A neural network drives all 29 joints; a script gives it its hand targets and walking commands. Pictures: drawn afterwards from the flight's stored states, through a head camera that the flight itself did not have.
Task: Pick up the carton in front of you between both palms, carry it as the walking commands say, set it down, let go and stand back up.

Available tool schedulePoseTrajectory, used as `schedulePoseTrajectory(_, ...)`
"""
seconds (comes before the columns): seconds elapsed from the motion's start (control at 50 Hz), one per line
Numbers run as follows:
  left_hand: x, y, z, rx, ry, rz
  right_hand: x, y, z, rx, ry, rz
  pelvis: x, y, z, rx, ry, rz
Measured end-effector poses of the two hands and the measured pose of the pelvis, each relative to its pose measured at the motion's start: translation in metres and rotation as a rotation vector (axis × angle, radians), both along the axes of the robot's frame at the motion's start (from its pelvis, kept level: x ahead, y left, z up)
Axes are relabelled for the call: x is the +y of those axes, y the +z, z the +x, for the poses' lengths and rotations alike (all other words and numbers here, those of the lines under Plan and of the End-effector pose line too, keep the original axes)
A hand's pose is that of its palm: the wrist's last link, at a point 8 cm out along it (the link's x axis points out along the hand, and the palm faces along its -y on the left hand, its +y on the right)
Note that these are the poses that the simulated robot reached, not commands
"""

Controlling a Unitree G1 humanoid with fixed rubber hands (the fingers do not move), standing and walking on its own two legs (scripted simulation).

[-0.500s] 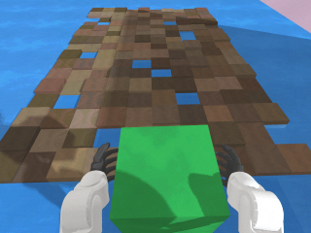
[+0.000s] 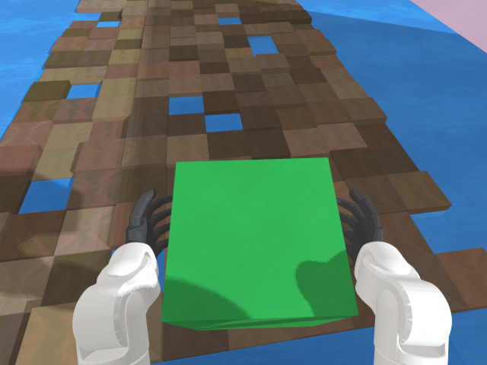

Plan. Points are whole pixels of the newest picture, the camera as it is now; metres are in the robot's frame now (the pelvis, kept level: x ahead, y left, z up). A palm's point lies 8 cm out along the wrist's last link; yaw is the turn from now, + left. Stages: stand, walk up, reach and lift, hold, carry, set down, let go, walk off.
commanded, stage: carry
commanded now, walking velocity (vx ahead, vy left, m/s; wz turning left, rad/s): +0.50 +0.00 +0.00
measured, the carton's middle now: (253, 255) +0.28 +0.00 +0.04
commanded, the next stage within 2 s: none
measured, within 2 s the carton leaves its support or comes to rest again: neither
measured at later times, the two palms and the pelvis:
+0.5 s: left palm (178, 79) +0.67 +0.15 +0.13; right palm (309, 74) +0.71 -0.14 +0.12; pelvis +0.32 -0.04 +0.02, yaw +3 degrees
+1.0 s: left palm out of the picture +1.04 +0.14 +0.18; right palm out of the picture +1.01 -0.15 +0.18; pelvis +0.67 +0.02 +0.05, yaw +1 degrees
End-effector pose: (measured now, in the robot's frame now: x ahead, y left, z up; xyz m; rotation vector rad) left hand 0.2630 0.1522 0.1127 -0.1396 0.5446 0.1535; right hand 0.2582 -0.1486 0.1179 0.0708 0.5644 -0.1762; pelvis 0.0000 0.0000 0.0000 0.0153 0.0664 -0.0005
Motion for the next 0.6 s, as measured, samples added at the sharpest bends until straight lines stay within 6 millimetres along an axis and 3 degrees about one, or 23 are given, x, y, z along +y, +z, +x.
schedulePoseTrajectory(0.1,-0.004,0.031,0.082,-0.037,-0.026,-0.010,-0.003,0.028,0.071,-0.038,-0.046,0.023,0.007,0.018,0.057,0.009,0.011,-0.025)
schedulePoseTrajectory(0.22,-0.004,0.050,0.186,-0.041,-0.004,0.059,-0.006,0.045,0.185,-0.044,0.007,0.001,0.001,0.020,0.137,0.004,0.027,-0.024)
schedulePoseTrajectory(0.34,-0.011,0.039,0.295,-0.004,0.045,0.075,-0.011,0.028,0.312,-0.013,0.057,0.041,-0.018,-0.001,0.231,0.002,0.046,-0.029)
schedulePoseTrajectory(0.4,-0.010,0.025,0.342,0.061,0.087,0.072,-0.010,0.010,0.372,0.050,0.080,0.051,-0.027,0.000,0.265,0.010,0.059,-0.036)
schedulePoseTrajectory(0.48,0.000,0.014,0.390,0.106,0.152,0.024,0.001,0.001,0.434,0.099,0.099,0.093,-0.036,0.017,0.304,0.034,0.060,-0.022)
schedulePoseTrajectory(0.6,0.012,0.027,0.467,0.019,0.201,-0.008,0.011,0.016,0.518,0.011,0.074,0.088,-0.037,0.031,0.381,0.066,0.057,-0.003)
